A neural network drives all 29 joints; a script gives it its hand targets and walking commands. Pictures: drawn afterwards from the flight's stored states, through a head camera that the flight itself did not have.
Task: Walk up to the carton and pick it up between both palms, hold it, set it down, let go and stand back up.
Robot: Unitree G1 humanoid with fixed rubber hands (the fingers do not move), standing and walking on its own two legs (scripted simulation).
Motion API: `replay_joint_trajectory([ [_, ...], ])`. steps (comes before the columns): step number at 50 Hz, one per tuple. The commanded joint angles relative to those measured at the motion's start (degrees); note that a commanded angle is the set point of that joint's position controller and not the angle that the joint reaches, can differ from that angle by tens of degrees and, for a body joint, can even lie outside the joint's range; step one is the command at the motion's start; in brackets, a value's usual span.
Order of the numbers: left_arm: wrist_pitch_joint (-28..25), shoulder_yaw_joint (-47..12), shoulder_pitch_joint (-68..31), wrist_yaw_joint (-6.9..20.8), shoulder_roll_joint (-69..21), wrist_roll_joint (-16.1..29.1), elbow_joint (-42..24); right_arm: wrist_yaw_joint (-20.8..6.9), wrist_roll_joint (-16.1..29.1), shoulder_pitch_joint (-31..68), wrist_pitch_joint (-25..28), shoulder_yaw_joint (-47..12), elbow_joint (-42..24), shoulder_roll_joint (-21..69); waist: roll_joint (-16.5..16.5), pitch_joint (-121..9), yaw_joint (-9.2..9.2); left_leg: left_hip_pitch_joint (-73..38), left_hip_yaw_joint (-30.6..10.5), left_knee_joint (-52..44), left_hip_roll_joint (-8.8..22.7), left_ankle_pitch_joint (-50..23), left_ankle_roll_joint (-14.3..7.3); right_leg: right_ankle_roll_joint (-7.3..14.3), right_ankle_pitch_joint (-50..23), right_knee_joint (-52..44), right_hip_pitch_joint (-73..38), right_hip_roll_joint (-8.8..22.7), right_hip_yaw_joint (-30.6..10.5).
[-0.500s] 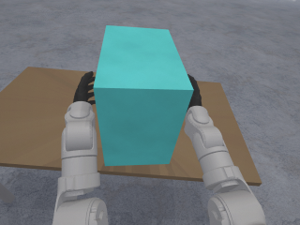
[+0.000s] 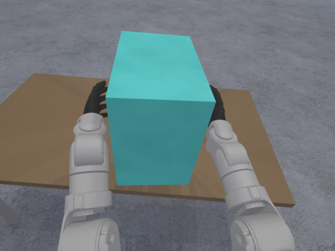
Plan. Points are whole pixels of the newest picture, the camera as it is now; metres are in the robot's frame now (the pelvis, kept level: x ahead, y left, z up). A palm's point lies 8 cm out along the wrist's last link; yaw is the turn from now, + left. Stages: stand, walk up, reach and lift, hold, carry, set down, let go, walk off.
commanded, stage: hold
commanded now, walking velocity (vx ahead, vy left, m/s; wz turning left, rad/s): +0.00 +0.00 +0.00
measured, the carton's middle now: (155, 107) +0.44 +0.01 +0.13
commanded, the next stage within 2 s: none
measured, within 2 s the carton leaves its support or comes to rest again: neither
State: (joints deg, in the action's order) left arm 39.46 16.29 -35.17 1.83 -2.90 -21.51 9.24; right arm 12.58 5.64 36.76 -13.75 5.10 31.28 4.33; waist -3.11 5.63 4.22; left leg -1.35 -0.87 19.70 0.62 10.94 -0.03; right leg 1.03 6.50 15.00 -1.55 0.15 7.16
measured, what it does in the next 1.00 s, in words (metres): stands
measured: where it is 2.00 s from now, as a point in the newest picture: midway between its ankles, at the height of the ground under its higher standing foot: outside the picture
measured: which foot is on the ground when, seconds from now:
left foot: down 0.00-1.00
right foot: down 0.00-1.00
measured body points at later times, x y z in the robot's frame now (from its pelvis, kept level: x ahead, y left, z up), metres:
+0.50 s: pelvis +0.01 +0.01 +0.00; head -0.02 +0.04 +0.45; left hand +0.38 +0.15 +0.17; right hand +0.38 -0.13 +0.16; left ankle +0.01 +0.12 -0.75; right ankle +0.04 -0.11 -0.75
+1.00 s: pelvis +0.00 +0.00 +0.00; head -0.04 +0.03 +0.45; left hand +0.38 +0.15 +0.17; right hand +0.37 -0.13 +0.16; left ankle +0.01 +0.12 -0.75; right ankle +0.04 -0.11 -0.75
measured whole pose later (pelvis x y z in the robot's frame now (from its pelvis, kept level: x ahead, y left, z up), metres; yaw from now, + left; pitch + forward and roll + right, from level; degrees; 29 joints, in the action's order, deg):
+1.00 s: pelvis +0.00 +0.00 +0.00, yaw +0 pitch -11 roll -1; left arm 40.1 16.5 -35.2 1.7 -3.8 -22.5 8.7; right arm 12.1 5.3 36.8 -12.9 4.8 31.9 3.8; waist -3.4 6.8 4.2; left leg -2.9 -0.3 19.3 0.4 10.8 -0.4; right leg 0.8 6.1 14.5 -2.9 0.3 6.6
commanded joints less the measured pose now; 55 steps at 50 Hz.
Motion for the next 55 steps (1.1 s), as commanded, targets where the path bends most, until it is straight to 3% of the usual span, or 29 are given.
replay_joint_trajectory([
  [1, -3.54, -26.03, -35.01, 7.92, -30.99, 9.44, -7.68, -5.94, 3.90, 43.58, 5.69, -23.50, -19.16, 26.76, 4.92, -26.22, 1.18, -0.73, 2.16, -1.73, -2.87, -16.70, 1.02, -2.81, -12.22, 0.01, -12.87, -1.81, -0.89],
  [10, -2.25, -25.37, -33.40, 8.45, -30.17, 8.17, -7.88, -5.93, 3.72, 40.76, 4.94, -22.51, -17.38, 25.60, 5.20, -20.66, 1.53, 0.21, 2.18, -3.24, -2.45, -13.64, 1.40, -2.31, -7.94, -0.88, -11.62, -1.69, -0.51],
  [14, -2.16, -26.10, -33.05, 7.94, -30.78, 8.28, -8.34, -6.40, 4.00, 41.88, 5.56, -22.67, -18.72, 24.77, 6.13, -21.25, 1.33, -0.89, 2.00, -2.71, -2.06, -15.98, 1.66, -1.86, -7.18, -1.04, -10.78, -2.16, -0.24],
  [21, -2.24, -28.75, -31.57, 7.33, -31.74, 9.47, -11.43, -6.06, 5.21, 40.69, 5.97, -24.44, -21.60, 24.32, 6.56, -23.93, 1.95, -3.80, 1.40, -0.46, -1.98, -22.02, 2.69, -1.84, -12.22, -0.39, -11.37, -2.45, -0.23],
  [28, -1.65, -26.91, -31.26, 7.79, -30.27, 8.22, -9.85, -6.39, 4.00, 39.41, 5.34, -23.08, -19.05, 23.69, 5.54, -19.81, 1.67, -1.62, 1.75, -2.39, -1.76, -17.44, 2.08, -1.83, -8.47, -1.05, -10.91, -2.08, -0.23],
  [30, -1.84, -27.75, -31.90, 7.54, -30.99, 8.74, -10.62, -6.63, 4.43, 40.76, 5.86, -23.41, -20.56, 23.70, 6.61, -21.54, 1.61, -1.68, 1.68, -2.09, -1.74, -18.25, 1.98, -1.60, -9.14, -0.84, -11.13, -2.04, -0.20],
  [38, -2.38, -27.40, -32.41, 7.21, -30.82, 9.05, -9.87, -6.57, 4.37, 41.39, 6.07, -24.01, -20.01, 24.38, 5.33, -23.23, 1.21, -2.79, 1.79, -1.74, -1.76, -18.37, 1.76, -1.75, -9.90, -0.81, -11.08, -2.08, -0.31],
  [46, -1.93, -23.42, -34.97, 8.33, -29.66, 7.26, -5.38, -7.10, 1.98, 42.94, 5.57, -20.64, -15.47, 25.01, 4.03, -18.75, 0.36, 2.05, 2.99, -5.07, -2.13, -8.44, 0.04, -2.02, -3.02, -1.64, -10.82, -1.33, -0.63],
  [55, -3.41, -25.97, -35.35, 7.66, -31.34, 9.08, -6.97, -6.70, 3.03, 43.25, 6.63, -21.86, -17.42, 26.11, 5.56, -24.94, 1.35, -1.11, 2.29, -2.41, -2.40, -14.68, 1.01, -2.11, -8.75, -0.51, -11.27, -1.76, -0.38],
])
